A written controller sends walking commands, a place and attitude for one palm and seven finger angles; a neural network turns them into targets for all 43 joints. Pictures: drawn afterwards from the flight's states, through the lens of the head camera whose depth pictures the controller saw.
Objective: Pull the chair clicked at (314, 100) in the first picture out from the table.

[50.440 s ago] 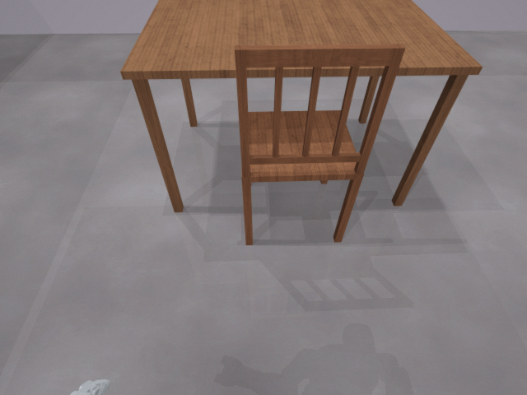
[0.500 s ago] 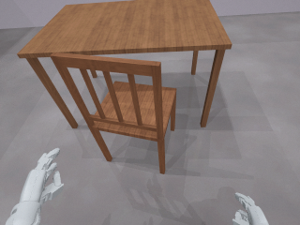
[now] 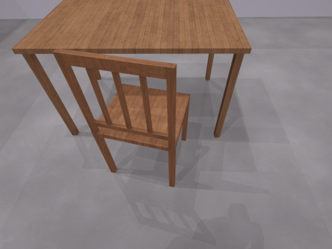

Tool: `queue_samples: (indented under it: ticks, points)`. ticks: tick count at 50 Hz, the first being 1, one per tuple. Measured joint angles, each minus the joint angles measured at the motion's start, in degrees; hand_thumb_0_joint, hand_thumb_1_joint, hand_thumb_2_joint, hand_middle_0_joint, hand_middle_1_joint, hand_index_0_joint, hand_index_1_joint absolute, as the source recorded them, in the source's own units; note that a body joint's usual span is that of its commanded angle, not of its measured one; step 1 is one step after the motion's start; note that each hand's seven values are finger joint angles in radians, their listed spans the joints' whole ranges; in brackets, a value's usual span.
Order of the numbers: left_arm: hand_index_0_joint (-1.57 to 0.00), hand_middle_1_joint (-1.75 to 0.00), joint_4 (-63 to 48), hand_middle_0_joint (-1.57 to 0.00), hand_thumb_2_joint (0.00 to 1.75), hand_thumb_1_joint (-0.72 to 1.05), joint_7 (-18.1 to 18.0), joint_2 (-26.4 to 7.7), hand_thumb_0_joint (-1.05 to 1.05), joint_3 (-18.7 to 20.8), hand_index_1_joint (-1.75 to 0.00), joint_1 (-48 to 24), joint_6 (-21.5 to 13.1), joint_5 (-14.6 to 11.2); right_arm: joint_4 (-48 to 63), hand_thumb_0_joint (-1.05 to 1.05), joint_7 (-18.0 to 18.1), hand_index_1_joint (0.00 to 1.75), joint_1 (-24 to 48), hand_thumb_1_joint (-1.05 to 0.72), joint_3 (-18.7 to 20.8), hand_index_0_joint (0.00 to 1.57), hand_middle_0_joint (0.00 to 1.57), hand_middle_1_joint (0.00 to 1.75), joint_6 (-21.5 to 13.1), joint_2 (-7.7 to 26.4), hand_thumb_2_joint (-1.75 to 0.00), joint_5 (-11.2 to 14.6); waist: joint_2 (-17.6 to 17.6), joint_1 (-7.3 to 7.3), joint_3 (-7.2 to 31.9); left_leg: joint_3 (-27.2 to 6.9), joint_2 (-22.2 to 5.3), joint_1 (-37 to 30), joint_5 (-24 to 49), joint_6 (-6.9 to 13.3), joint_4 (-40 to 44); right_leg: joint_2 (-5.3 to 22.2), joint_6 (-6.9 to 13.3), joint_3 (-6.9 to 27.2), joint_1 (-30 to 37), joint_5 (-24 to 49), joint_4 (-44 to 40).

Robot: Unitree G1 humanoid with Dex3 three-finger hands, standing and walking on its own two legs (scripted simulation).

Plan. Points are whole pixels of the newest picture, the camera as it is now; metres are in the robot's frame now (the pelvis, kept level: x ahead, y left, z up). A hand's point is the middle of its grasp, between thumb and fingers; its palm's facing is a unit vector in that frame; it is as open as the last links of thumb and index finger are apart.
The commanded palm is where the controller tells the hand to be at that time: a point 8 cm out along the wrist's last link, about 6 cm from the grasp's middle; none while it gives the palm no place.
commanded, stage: let the arm hang, fingers relaxed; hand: left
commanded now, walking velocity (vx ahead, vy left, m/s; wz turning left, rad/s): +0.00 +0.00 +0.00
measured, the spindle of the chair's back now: (123, 103) +0.66 +0.22 -0.09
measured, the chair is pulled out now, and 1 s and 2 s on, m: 0.15 0.15 0.15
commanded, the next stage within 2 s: look to check the result in 0.48 s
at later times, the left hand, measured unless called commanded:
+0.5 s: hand out of the picture +0.00 +0.16 -0.17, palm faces +0.03 -0.98 -0.17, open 7.4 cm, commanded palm none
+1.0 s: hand out of the picture +0.02 +0.15 -0.17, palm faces +0.04 -0.98 -0.17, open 7.4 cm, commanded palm none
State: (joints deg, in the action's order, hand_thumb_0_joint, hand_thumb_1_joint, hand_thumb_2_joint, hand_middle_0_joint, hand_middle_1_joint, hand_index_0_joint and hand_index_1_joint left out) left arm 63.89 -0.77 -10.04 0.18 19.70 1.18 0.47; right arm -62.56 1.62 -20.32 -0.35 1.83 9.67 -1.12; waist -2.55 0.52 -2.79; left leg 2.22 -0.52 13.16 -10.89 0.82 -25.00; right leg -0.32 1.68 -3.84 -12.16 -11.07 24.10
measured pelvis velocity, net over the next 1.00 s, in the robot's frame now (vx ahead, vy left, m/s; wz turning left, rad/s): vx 0.03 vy -0.01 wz -0.01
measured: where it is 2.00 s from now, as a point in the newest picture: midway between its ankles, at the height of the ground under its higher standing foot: outside the picture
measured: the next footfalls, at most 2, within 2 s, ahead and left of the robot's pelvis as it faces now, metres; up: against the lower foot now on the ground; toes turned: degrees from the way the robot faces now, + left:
none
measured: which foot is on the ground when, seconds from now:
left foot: down 0.00-1.00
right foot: down 0.00-1.00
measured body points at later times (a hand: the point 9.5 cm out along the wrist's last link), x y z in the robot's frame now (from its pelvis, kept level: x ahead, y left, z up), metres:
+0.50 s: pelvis +0.02 +0.00 +0.00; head +0.02 -0.01 +0.45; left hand +0.00 +0.21 -0.16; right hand -0.02 -0.20 -0.17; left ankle +0.03 +0.11 -0.74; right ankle +0.02 -0.10 -0.74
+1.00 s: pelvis +0.03 -0.01 +0.00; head +0.05 -0.02 +0.45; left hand +0.02 +0.20 -0.16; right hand +0.01 -0.21 -0.17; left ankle +0.03 +0.11 -0.74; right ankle +0.02 -0.10 -0.74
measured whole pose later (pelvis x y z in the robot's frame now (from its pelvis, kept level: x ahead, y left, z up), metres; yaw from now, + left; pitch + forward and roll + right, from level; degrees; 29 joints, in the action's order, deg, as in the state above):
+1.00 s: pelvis +0.03 -0.01 +0.00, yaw +0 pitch -1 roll +0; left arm 65.6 -1.7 -5.8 0.1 17.5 -0.8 0.3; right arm -65.5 2.8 -17.3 -0.4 -0.1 7.3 -0.6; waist -1.5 0.4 -2.6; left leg 2.6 -0.7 8.5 -12.5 0.1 -22.3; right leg -0.6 2.0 -3.3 -8.5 -13.4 23.1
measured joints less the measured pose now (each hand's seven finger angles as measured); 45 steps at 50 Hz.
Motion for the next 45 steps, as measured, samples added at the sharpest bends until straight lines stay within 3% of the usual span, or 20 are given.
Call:
queue_samples:
  ticks: [14, 45]
  points:
    - [-0.20, -0.30, 0.94, -0.20, 0.89, 0.91, -0.75, 3.81, 0.01, -0.31, -0.30, -2.57, -1.08, 0.15, -2.02, 0.00, 0.47, 0.30, 0.32, -0.91, -0.25, 0.20, 0.20, 0.29, -1.36, -2.94, -0.90, 0.12, 0.94, 0.19, 1.44, 0.86, 0.43, -1.60, -0.32, 0.15, 0.93, 0.43, -0.27, 0.90, 0.54, -0.96, 0.80]
    - [-0.20, -0.30, 1.80, -0.20, 0.89, 0.91, -0.94, 4.20, 0.01, -0.09, -0.30, -2.02, -1.77, -0.14, -2.80, 0.00, 1.14, 0.30, 2.80, -0.91, -0.05, 0.20, 0.20, 0.29, -1.84, -2.39, -0.90, 0.45, 1.07, -0.14, 0.17, 0.46, 0.03, -4.21, -1.50, -0.54, 2.38, -0.08, 0.14, 0.59, 3.25, -2.26, -0.69]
